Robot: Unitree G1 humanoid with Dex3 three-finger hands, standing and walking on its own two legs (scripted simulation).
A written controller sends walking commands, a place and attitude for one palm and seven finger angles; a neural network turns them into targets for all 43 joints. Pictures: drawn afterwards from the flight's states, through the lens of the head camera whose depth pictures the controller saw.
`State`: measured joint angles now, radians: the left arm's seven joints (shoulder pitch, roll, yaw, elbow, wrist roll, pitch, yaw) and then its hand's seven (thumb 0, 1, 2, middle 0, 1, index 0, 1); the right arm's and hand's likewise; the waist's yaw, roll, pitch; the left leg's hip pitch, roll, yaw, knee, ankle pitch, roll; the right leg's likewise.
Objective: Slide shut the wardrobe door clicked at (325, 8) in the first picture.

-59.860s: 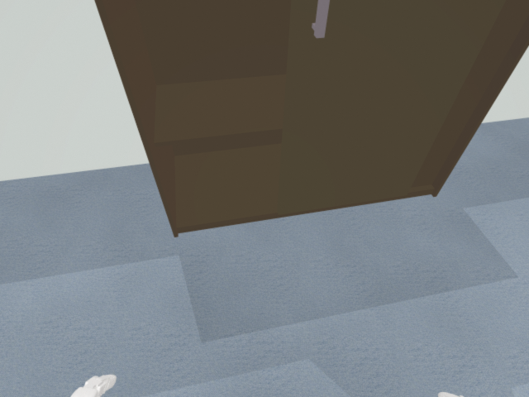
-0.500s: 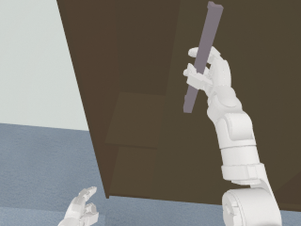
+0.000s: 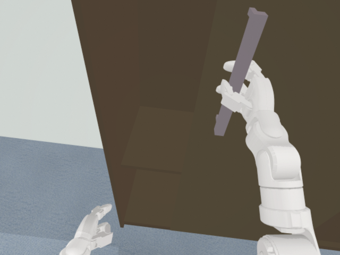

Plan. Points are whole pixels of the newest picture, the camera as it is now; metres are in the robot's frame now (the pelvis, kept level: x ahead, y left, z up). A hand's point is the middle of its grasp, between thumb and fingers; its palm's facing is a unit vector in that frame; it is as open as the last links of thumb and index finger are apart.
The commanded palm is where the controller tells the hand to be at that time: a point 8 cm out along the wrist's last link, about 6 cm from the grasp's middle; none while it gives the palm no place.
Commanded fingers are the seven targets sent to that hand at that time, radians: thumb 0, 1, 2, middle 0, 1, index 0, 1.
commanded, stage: tug the door sideways, standing still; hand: right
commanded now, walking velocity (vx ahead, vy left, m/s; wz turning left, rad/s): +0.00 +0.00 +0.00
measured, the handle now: (233, 80) +0.43 -0.09 +0.25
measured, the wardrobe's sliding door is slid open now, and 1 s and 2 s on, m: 0.26 0.26 0.17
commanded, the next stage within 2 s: step sideways, sliding the door along in 0.54 s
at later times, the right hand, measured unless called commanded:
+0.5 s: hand (224, 94) +0.37 -0.07 +0.25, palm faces +0.06 +1.00 -0.04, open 6.0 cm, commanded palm +0.35 -0.07 +0.25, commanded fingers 0.00 -0.90 -0.90 0.45 1.40 0.45 1.40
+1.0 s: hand (222, 96) +0.38 -0.07 +0.24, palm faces +0.06 +1.00 -0.07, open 6.3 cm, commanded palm +0.37 -0.07 +0.25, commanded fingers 0.00 -0.90 -0.90 0.45 1.40 0.45 1.40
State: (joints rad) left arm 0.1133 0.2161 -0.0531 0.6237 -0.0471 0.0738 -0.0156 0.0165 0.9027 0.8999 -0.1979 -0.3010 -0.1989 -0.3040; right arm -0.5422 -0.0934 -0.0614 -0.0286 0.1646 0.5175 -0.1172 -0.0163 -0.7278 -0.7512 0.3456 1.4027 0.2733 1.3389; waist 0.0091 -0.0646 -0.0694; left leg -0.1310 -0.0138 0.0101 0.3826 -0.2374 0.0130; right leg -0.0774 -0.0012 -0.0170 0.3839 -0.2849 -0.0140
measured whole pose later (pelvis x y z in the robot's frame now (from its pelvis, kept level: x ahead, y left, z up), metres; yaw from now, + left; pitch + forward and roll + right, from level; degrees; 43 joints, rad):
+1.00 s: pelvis -0.02 +0.03 -0.02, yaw +1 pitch -3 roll -1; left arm 0.21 0.18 -0.02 0.70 -0.03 0.02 0.04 0.02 0.90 0.90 -0.20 -0.30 -0.20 -0.30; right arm -0.68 -0.17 -0.01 0.22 0.11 -0.06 -0.14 -0.07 -0.69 -0.85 0.45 1.40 0.22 1.39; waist -0.06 -0.04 0.13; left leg -0.28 0.00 0.04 0.59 -0.25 0.04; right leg -0.16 -0.03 -0.02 0.59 -0.38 0.03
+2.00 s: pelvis +0.02 +0.12 -0.02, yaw -6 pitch -1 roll +1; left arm 0.03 0.18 0.04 0.65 -0.04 -0.08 -0.03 0.02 0.90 0.90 -0.20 -0.30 -0.20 -0.30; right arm -0.56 -0.05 0.08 -0.09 0.01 -0.05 -0.14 -0.05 -0.74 -0.78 0.40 1.40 0.14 1.26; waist -0.07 -0.06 0.17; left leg -0.32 0.06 0.00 0.62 -0.26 -0.05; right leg -0.22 -0.19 -0.08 0.62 -0.32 0.08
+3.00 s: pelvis -0.01 +0.29 -0.01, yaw -4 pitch -4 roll +0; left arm 0.07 0.17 0.02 0.73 -0.05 -0.02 -0.01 0.02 0.90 0.90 -0.20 -0.30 -0.20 -0.30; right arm -0.76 -0.22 -0.08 0.31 0.06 -0.03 -0.13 -0.05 -0.71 -0.84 0.46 1.40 0.22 1.34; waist -0.10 -0.01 0.17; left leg -0.22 0.00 0.08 0.56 -0.27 0.05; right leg -0.24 -0.14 0.05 0.74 -0.39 0.01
